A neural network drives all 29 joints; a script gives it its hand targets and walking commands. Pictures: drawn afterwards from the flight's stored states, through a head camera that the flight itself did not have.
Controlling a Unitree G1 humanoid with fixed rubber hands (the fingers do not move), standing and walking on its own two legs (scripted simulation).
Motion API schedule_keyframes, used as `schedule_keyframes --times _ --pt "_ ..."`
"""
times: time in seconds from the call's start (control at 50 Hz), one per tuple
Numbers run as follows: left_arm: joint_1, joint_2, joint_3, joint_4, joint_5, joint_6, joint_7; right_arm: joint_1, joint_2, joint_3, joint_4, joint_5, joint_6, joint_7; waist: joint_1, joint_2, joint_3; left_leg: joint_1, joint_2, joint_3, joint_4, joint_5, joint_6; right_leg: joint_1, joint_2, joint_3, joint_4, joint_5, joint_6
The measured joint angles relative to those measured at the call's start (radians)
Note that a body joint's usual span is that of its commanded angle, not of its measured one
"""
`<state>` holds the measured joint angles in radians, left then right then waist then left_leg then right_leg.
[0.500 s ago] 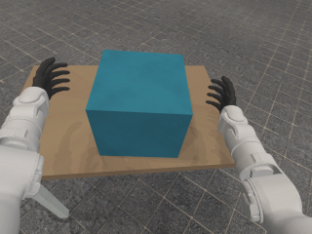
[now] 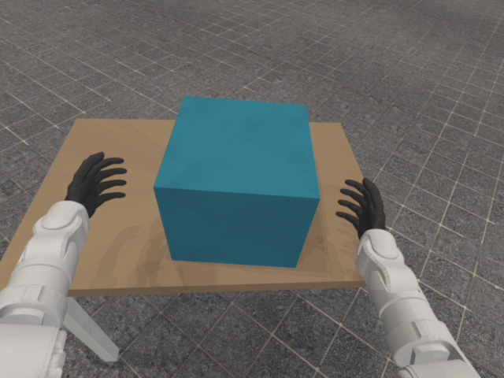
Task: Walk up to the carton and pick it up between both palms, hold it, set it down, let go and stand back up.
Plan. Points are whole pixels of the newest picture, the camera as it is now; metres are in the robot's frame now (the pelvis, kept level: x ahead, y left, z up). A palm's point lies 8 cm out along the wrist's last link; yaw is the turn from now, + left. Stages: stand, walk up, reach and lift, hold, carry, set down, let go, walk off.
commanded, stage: set down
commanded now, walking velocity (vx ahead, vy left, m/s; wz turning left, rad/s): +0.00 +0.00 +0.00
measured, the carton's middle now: (239, 181) +0.50 +0.00 +0.00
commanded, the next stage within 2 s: none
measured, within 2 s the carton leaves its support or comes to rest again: neither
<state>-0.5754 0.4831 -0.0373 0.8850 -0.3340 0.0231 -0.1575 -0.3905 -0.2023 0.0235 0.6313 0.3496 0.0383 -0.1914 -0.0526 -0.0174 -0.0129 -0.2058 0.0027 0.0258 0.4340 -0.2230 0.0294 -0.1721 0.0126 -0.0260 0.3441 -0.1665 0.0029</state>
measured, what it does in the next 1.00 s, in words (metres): stands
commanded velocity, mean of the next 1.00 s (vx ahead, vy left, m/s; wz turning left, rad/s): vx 0.00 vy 0.00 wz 0.00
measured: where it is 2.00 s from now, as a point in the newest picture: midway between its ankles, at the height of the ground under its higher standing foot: outside the picture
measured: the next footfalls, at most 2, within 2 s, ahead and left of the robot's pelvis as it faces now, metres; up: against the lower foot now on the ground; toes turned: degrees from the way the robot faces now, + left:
none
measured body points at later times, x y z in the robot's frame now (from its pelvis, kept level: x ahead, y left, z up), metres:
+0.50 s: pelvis +0.01 +0.00 +0.00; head +0.01 +0.02 +0.45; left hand +0.32 +0.27 +0.03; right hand +0.28 -0.21 +0.02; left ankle +0.01 +0.10 -0.74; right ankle +0.01 -0.12 -0.74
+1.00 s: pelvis +0.01 +0.00 -0.01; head +0.02 +0.01 +0.44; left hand +0.24 +0.27 -0.02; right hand +0.24 -0.20 -0.03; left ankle +0.01 +0.10 -0.74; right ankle +0.01 -0.12 -0.74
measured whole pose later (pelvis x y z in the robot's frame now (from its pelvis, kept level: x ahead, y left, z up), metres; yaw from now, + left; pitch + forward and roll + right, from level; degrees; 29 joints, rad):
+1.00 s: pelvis +0.01 +0.00 -0.01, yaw +1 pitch -4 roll -1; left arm 0.07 0.45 -0.04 0.52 -0.32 -0.24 -0.17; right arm 0.13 -0.09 0.00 0.47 0.22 -0.25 -0.18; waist 0.02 0.00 0.08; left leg -0.17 0.00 0.01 0.51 -0.28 0.02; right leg -0.14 0.01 -0.02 0.44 -0.24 0.00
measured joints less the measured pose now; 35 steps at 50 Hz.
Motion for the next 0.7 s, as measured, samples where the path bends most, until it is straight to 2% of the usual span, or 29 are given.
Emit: schedule_keyframes --times 0.1,0.18,0.5,0.7 --pt "0.064 -0.003 0.020 -0.055 0.015 -0.005 -0.009 0.053 0.018 -0.006 -0.049 -0.019 -0.008 -0.010 0.007 -0.011 0.012 0.028 0.000 -0.001 -0.006 -0.001 -0.002 0.027 0.001 0.000 -0.003 -0.003 -0.002" --pt "0.112 -0.008 0.042 -0.087 0.042 -0.015 -0.014 0.104 0.026 -0.007 -0.074 -0.026 -0.019 -0.018 0.024 -0.018 0.032 0.050 0.002 0.006 -0.008 -0.004 -0.003 0.044 0.003 0.008 0.000 -0.005 -0.004" --pt "0.392 -0.030 0.037 -0.289 0.015 -0.102 -0.009 0.364 0.062 -0.014 -0.238 -0.066 -0.104 -0.014 0.052 0.007 0.060 0.058 0.002 0.009 0.010 -0.025 -0.001 0.050 0.003 0.016 0.017 -0.024 -0.001" --pt "0.516 -0.028 0.035 -0.334 0.018 -0.173 -0.019 0.463 0.085 -0.003 -0.247 -0.083 -0.176 -0.012 0.071 -0.006 0.086 0.077 0.004 0.002 0.025 -0.040 -0.006 0.069 0.006 0.011 0.037 -0.044 -0.006"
